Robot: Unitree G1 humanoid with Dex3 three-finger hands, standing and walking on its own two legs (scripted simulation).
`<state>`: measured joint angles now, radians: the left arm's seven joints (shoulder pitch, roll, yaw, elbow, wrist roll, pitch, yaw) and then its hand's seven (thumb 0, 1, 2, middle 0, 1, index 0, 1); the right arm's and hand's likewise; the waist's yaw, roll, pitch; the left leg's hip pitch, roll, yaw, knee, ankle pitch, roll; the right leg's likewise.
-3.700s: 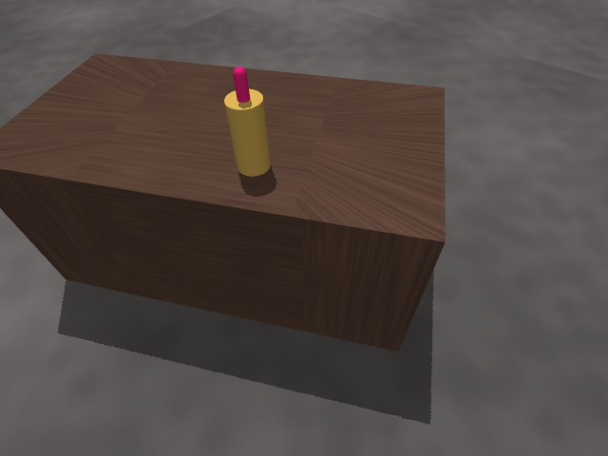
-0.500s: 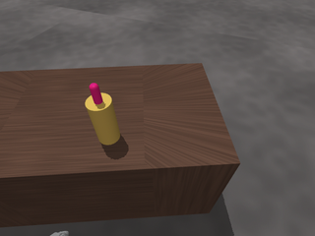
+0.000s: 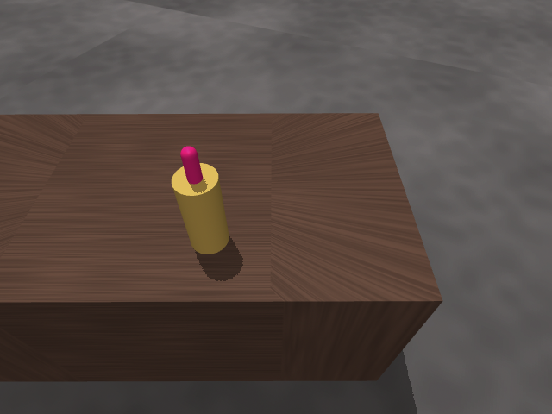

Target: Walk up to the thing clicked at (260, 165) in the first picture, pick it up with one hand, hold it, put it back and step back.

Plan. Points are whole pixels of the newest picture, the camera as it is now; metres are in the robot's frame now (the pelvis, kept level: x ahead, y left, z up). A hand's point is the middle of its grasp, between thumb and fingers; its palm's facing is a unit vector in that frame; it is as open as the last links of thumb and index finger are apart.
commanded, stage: walk up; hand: left
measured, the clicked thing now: (200, 199) +0.52 +0.18 -0.04
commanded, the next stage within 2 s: stand in 0.20 s
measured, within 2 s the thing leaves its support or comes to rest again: neither
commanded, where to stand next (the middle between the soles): +0.06 -0.02 m, yaw +0 degrees
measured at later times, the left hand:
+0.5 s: hand out of the picture +0.08 +0.26 -0.15, palm faces +0.00 -0.94 -0.34, open 7.4 cm
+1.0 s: hand out of the picture +0.05 +0.26 -0.16, palm faces -0.02 -0.94 -0.34, open 7.4 cm
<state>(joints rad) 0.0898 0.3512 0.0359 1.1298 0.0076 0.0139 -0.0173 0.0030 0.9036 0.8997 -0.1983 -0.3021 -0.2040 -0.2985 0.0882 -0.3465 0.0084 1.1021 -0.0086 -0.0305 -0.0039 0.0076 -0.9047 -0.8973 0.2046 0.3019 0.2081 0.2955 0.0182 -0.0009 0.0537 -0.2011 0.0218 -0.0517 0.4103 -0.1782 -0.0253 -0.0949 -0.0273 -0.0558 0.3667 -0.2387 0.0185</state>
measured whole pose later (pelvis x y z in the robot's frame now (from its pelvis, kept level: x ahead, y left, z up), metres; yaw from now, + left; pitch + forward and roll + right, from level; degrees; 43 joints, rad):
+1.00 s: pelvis -0.01 +0.00 +0.00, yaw +0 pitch -3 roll -1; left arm 0.12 0.35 0.01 1.15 0.01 -0.01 -0.01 0.00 0.90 0.90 -0.20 -0.30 -0.20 -0.30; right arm 0.11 -0.35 0.01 1.14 -0.01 -0.01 0.01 0.01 -0.91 -0.90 0.20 0.30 0.21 0.30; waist 0.00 0.01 0.05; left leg -0.17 0.02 -0.04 0.35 -0.13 -0.02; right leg -0.08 -0.03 -0.05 0.33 -0.20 0.02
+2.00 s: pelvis +0.01 +0.00 +0.00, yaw -1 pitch -1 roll +0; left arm 0.11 0.35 0.01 1.13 0.01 -0.01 0.00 0.00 0.90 0.90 -0.20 -0.30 -0.20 -0.30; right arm 0.10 -0.35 0.02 1.13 -0.01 -0.01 0.00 0.01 -0.91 -0.90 0.20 0.30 0.21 0.30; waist 0.01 0.01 0.06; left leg -0.16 0.02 -0.04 0.35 -0.16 -0.02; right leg -0.07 -0.03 -0.04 0.32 -0.22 0.02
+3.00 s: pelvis +0.01 +0.00 +0.00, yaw -4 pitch +2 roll +0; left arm 0.19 0.28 0.14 0.66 -0.04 -0.06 0.08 0.00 -0.14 0.15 -0.05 -0.06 -0.06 -0.05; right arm 0.19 -0.25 -0.09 0.72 0.05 -0.04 -0.07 0.00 0.19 -0.14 0.06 0.06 0.06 0.05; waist 0.01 0.00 0.01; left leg -0.26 0.03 0.01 0.45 -0.21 -0.03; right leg -0.20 -0.02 0.01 0.45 -0.28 0.02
